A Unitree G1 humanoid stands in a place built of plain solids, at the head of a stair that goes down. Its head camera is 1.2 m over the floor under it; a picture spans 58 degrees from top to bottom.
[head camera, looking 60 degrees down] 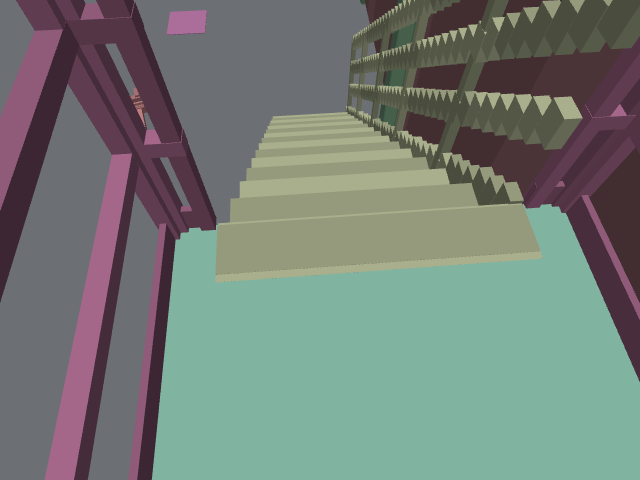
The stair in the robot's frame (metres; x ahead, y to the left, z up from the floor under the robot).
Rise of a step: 0.20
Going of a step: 0.25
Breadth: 1.02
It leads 5 degrees to the left of straight ahead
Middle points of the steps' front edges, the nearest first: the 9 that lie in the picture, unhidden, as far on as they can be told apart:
0.80 -0.17 0.00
1.04 -0.15 -0.20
1.29 -0.13 -0.41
1.53 -0.11 -0.61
1.78 -0.09 -0.81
2.02 -0.07 -1.02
2.26 -0.05 -1.22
2.51 -0.03 -1.42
2.76 -0.01 -1.63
